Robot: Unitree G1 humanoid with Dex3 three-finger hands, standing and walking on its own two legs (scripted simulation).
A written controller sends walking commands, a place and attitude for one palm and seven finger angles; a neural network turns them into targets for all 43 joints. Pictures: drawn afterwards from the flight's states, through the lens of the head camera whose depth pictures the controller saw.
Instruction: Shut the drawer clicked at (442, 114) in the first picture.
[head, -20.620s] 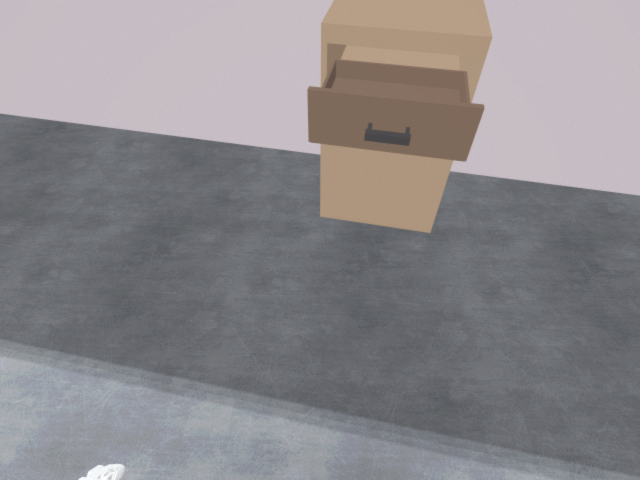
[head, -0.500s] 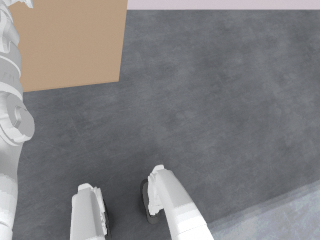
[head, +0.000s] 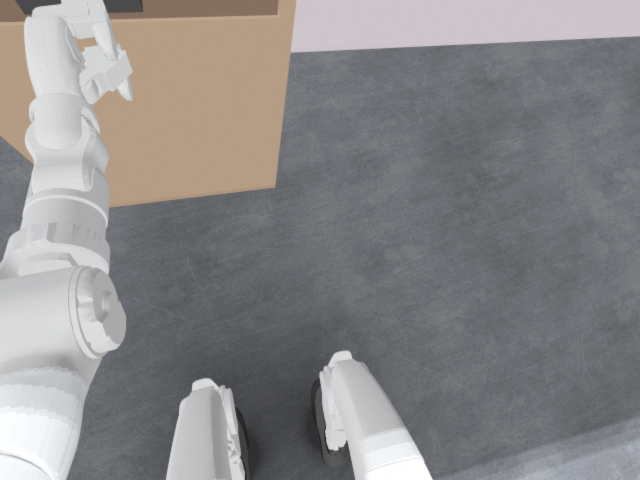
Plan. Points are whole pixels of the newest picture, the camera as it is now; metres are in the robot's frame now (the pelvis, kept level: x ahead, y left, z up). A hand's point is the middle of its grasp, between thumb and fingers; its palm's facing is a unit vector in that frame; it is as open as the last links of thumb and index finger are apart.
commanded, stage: pull the fist back off the drawer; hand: left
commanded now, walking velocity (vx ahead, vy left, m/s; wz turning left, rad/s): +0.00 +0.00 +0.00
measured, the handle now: out of the picture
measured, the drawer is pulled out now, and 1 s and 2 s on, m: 0.00 0.00 0.00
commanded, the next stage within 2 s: draw the hand back to the body in 0.06 s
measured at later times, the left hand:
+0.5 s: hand (64, 112) +0.47 +0.16 +0.11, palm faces +0.10 -0.99 -0.04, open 3.3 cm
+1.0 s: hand out of the picture +0.31 +0.21 +0.22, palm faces +0.28 -0.92 -0.28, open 3.3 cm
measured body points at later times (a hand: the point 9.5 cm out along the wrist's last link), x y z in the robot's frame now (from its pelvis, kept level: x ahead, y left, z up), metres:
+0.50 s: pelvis +0.05 -0.01 +0.07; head +0.17 -0.01 +0.51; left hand +0.45 +0.21 +0.12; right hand +0.12 -0.26 -0.05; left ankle +0.02 +0.10 -0.60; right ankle +0.04 -0.13 -0.60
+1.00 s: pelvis +0.05 -0.01 +0.13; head +0.05 -0.03 +0.58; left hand +0.29 +0.25 +0.24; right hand +0.25 -0.22 +0.05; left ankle +0.02 +0.10 -0.60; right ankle +0.04 -0.13 -0.60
